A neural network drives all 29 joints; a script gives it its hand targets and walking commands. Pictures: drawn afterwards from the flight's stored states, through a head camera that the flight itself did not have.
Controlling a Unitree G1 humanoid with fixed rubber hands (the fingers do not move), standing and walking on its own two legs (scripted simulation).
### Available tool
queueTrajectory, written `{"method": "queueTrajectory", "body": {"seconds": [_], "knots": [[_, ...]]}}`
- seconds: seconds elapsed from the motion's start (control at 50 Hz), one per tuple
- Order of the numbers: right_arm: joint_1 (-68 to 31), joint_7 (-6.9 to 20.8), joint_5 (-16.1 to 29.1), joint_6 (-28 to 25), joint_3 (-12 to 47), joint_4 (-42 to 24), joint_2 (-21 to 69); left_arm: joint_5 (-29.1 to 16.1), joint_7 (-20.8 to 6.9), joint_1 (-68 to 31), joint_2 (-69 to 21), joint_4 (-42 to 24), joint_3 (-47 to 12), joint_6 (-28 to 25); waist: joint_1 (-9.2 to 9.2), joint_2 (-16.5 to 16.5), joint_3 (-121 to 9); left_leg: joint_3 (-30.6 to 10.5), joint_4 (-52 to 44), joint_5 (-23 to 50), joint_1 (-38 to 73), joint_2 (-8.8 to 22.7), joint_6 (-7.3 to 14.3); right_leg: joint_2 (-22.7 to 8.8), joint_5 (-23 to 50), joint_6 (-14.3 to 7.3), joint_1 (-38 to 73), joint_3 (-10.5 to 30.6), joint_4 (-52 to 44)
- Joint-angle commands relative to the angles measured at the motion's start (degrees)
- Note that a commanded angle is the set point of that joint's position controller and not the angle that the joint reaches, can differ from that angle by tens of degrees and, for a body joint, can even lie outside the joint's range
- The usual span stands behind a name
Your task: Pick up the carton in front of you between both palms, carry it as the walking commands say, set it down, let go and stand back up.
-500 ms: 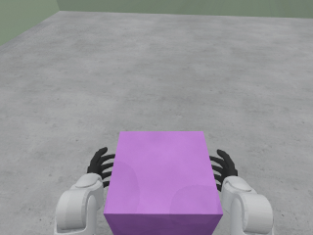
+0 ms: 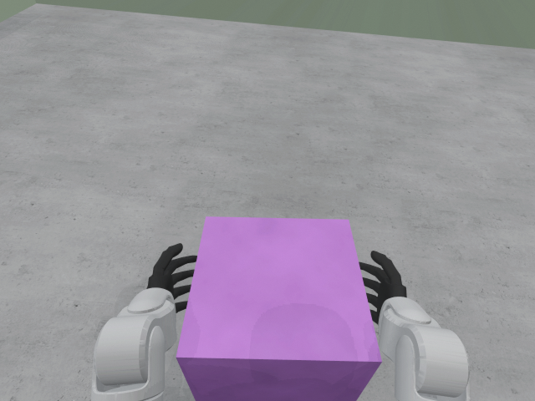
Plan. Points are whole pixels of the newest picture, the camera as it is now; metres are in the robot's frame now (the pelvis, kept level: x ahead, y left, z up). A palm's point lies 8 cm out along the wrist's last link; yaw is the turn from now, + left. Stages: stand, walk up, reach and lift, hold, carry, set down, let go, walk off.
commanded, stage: carry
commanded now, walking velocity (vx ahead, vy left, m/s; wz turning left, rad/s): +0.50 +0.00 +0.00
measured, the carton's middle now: (274, 323) +0.26 +0.00 +0.00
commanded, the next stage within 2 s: none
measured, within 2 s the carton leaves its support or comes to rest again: neither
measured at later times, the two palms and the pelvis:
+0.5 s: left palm (211, 153) +0.57 +0.12 +0.07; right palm (357, 159) +0.59 -0.18 +0.06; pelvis +0.32 -0.04 -0.01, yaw +4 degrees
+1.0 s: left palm (207, 108) +0.71 +0.15 +0.09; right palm (338, 113) +0.72 -0.15 +0.09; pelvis +0.46 -0.01 -0.01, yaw +2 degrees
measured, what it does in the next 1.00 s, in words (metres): walks ahead: right foot, then left foot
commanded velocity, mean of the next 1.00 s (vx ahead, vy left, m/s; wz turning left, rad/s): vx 0.11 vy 0.00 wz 0.00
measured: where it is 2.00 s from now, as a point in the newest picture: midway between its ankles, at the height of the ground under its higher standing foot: (255, 368)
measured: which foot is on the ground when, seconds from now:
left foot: down 0.00-0.36, up 0.38-0.68, down 0.70-1.00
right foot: up 0.00-0.32, down 0.34-1.00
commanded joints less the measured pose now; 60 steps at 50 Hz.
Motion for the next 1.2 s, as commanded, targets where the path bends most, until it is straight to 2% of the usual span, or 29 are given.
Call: {"method": "queueTrajectory", "body": {"seconds": [0.0, 0.06, 0.12, 0.16, 0.22, 0.26, 0.28, 0.3, 0.32, 0.34, 0.36, 0.38, 0.4, 0.42, 0.44, 0.46, 0.48, 0.52, 0.54, 0.58, 0.62, 0.66, 0.68, 0.7, 0.74, 0.8, 0.86, 1.0, 1.18], "knots": [[-23.4, 12.3, 20.5, -2.0, 39.8, -6.6, 54.4, -19.5, -9.9, -22.4, -55.5, -4.8, -42.0, -3.3, 0.36, 8.3, -17.2, -14.6, -12.5, 5.8, 19.7, 14.0, 0.7, -1.8, 5.7, 0.2, -7.9, 0.2, -3.7], [-21.9, 12.6, 20.6, -2.6, 40.1, -7.6, 52.6, -18.7, -9.3, -21.2, -54.6, -6.1, -42.2, -4.1, 0.09, 9.1, -14.1, -11.8, -14.4, 7.6, 21.6, 13.2, 1.8, -1.8, 8.9, 1.5, -12.0, -2.1, -12.2], [-21.8, 12.3, 20.6, -2.2, 39.9, -9.6, 49.7, -19.0, -8.8, -21.6, -52.1, -8.5, -42.0, -3.6, -0.16, 8.4, -10.9, -9.9, -14.7, 11.5, 24.0, 12.2, 2.6, -1.5, 12.4, 2.1, -14.2, -3.8, -20.7], [-20.9, 11.8, 20.0, -1.5, 39.2, -9.7, 47.2, -19.0, -8.5, -21.0, -49.8, -8.9, -41.4, -2.7, -0.32, 8.0, -8.8, -8.4, -14.2, 14.4, 24.7, 11.8, 2.7, -0.6, 14.3, 1.8, -13.4, -5.1, -26.2], [-20.2, 10.9, 18.9, -0.1, 37.9, -8.7, 43.9, -19.0, -8.2, -20.7, -46.2, -8.6, -40.3, -1.1, -0.46, 8.7, -5.1, -6.5, -13.7, 18.7, 24.7, 11.5, 2.5, 0.8, 15.9, 0.3, -11.1, -7.5, -32.8], [-20.3, 10.4, 18.3, 0.8, 37.4, -8.1, 42.8, -19.3, -8.2, -21.1, -44.6, -8.1, -39.4, -0.2, -0.20, 9.5, -3.9, -4.2, -10.1, 30.7, 25.2, 10.9, 0.8, 2.3, 18.7, -0.9, -6.7, -8.9, -36.7], [-20.6, 10.2, 18.2, 1.1, 37.3, -8.1, 42.6, -19.4, -8.2, -20.8, -44.0, -7.7, -38.9, 0.1, 0.24, 10.4, -5.6, -2.6, -5.5, 37.9, 25.1, 10.4, -0.6, 4.0, 19.3, -1.0, -1.3, -10.3, -37.8], [-21.0, 10.0, 18.1, 1.4, 37.3, -8.1, 42.6, -19.4, -8.2, -20.0, -43.6, -7.0, -38.5, 0.3, 1.23, 10.0, -8.5, 0.3, 2.2, 42.1, 23.4, 8.8, -2.5, 6.5, 20.8, -0.8, 7.6, -12.8, -40.6], [-20.9, 9.9, 18.0, 1.5, 37.3, -7.9, 42.5, -19.3, -8.3, -20.5, -43.5, -7.0, -38.3, 0.3, 1.85, 7.2, -11.0, 1.4, 11.4, 38.0, 18.4, 6.5, -4.8, 6.2, 25.3, -0.4, 18.1, -12.5, -44.4], [-21.7, 9.9, 17.9, 1.7, 37.5, -7.8, 42.4, -19.4, -8.6, -20.7, -43.3, -6.9, -37.8, 0.6, 2.28, 1.7, -16.0, -0.6, 22.4, 17.2, 9.0, 4.7, -6.4, -3.6, 38.3, -1.3, 30.8, -2.2, -42.1], [-22.2, 9.7, 18.5, 2.0, 38.6, -8.8, 43.7, -19.6, -8.9, -21.6, -43.7, -5.6, -37.4, 0.3, 2.38, -12.8, -24.0, -4.0, 41.5, -13.2, -9.0, -2.4, -8.4, -20.2, 52.2, -12.2, 49.8, 19.7, -39.9], [-20.9, 10.1, 18.5, 1.9, 38.7, -8.4, 44.1, -20.2, -9.3, -18.0, -45.4, -4.3, -37.5, -0.2, 2.00, -13.8, -26.1, -10.1, 49.6, -22.7, -10.2, -3.6, -7.6, -20.4, 52.7, -14.9, 44.4, 22.9, -45.1], [-22.7, 10.5, 18.8, 1.2, 40.1, -8.6, 47.3, -20.3, -9.8, -18.7, -48.2, -5.3, -38.1, -0.9, 1.92, -11.4, -24.3, -12.6, 49.7, -21.7, -10.9, -1.2, -6.4, -18.2, 53.2, -13.9, 40.2, 16.8, -45.5], [-24.2, 10.9, 19.3, 0.4, 41.0, -8.8, 50.3, -20.6, -10.3, -20.3, -51.2, -5.9, -38.6, -1.7, 1.87, -6.0, -23.6, -14.1, 46.0, -20.1, -10.6, 1.1, -5.3, -16.8, 51.0, -11.8, 36.8, 12.5, -45.7], [-25.5, 11.2, 19.9, -0.3, 41.9, -9.1, 52.7, -20.8, -10.6, -21.9, -53.6, -6.3, -39.2, -2.5, 1.62, -3.7, -21.6, -14.4, 39.3, -17.5, -8.5, 3.3, -4.9, -15.0, 49.5, -9.6, 32.0, 8.1, -46.9], [-25.8, 11.3, 20.3, -1.0, 42.5, -9.4, 54.5, -21.1, -10.8, -22.4, -55.1, -6.5, -39.6, -3.2, 1.29, -3.8, -21.1, -13.6, 30.9, -15.8, -4.8, 3.9, -5.0, -12.6, 44.7, -7.2, 28.4, 4.2, -48.2], [-25.1, 11.2, 20.2, -1.6, 42.9, -9.4, 55.5, -21.2, -11.0, -22.7, -55.8, -7.1, -39.9, -3.7, 1.20, -4.3, -20.8, -11.4, 25.2, -15.4, -2.1, 2.5, -5.3, -11.2, 42.5, -6.6, 26.6, 1.9, -49.0], [-22.2, 10.9, 19.5, -2.5, 43.1, -9.2, 55.8, -21.1, -11.4, -21.0, -55.4, -7.3, -40.1, -4.3, 1.11, -5.7, -21.7, -9.3, 16.5, -16.1, 0.8, 1.0, -5.8, -10.9, 41.1, -7.6, 26.5, -0.3, -49.0], [-21.4, 10.7, 19.0, -2.8, 43.1, -9.4, 55.3, -21.0, -11.5, -19.8, -54.7, -7.4, -40.1, -4.5, 1.23, -6.4, -21.9, -8.3, 13.4, -14.1, 1.2, 0.5, -5.9, -11.0, 41.3, -7.8, 26.9, -0.8, -48.4], [-20.9, 10.5, 18.6, -2.9, 43.0, -10.2, 54.1, -21.0, -11.6, -18.7, -53.0, -8.3, -40.1, -4.5, 1.42, -7.6, -22.2, -6.8, 9.8, -8.6, 2.2, 0.7, -5.9, -10.7, 40.1, -7.4, 26.8, -2.0, -47.1], [-21.6, 10.4, 18.6, -2.5, 42.9, -11.1, 52.6, -21.0, -11.5, -19.4, -51.2, -9.4, -40.0, -4.1, 1.06, -6.6, -20.8, -5.3, 4.4, -0.3, 5.6, 1.3, -5.9, -9.0, 34.0, -6.3, 23.2, -4.2, -44.9], [-21.9, 10.5, 18.6, -1.4, 42.0, -10.7, 50.1, -20.1, -11.2, -19.5, -49.1, -8.8, -39.4, -3.1, 0.95, -5.0, -18.1, -5.4, -1.4, 8.9, 9.8, 3.3, -6.0, -6.7, 23.2, -3.6, 18.7, -4.4, -43.4], [-22.0, 10.5, 18.4, -0.5, 41.2, -10.1, 48.3, -19.4, -10.9, -19.3, -47.7, -7.6, -38.7, -2.5, 1.04, -3.3, -17.5, -7.2, -1.1, 10.4, 12.3, 6.3, -6.0, -6.3, 17.1, -2.3, 15.7, -4.1, -42.2], [-22.7, 10.5, 18.2, 0.3, 40.4, -9.1, 46.3, -18.6, -10.6, -19.4, -46.3, -6.6, -38.2, -1.7, 1.48, -0.2, -15.8, -9.9, 1.0, 15.6, 11.6, 9.3, -5.7, -4.4, 12.4, -1.0, 13.3, -4.0, -41.9], [-22.8, 10.6, 17.8, 1.2, 38.7, -5.4, 45.5, -18.5, -10.1, -21.7, -44.5, -5.7, -37.8, 0.0, 1.04, 4.9, -11.8, -10.4, 1.3, 14.4, 5.6, 9.3, -4.9, -4.1, 14.4, -0.1, 16.0, -2.6, -42.3], [-21.4, 10.8, 17.1, 1.9, 36.5, -1.1, 44.8, -18.2, -9.7, -22.1, -44.2, -2.4, -37.7, 0.9, 0.93, 4.0, -12.6, -9.7, 3.6, 25.1, 7.1, 8.5, -4.6, -4.4, 26.0, 0.3, 17.3, -2.3, -38.2], [-23.1, 10.9, 17.7, 1.5, 36.7, -1.0, 47.1, -19.0, -9.7, -24.0, -46.6, -2.2, -38.3, 0.5, 0.93, 3.6, -15.7, -9.3, 5.6, 30.3, 9.4, 8.3, -4.3, -4.0, 28.6, 0.7, 18.1, -2.5, -36.6], [-25.4, 11.3, 17.6, -0.7, 38.5, -1.3, 49.5, -18.7, -10.5, -24.7, -49.0, -1.0, -39.1, -1.7, 0.79, 1.6, -18.6, -8.8, 7.8, 30.5, 10.4, 7.8, -3.5, -3.7, 30.2, 0.8, 19.3, -2.6, -34.9], [-27.5, 14.0, 14.2, -7.5, 37.3, 5.6, 48.3, -15.2, -13.1, -26.5, -47.9, 5.9, -37.3, -8.6, 0.75, 1.2, -17.3, -8.6, 7.2, 24.3, 9.8, 7.4, -3.2, -4.0, 26.8, 0.4, 18.8, -1.9, -35.7]]}}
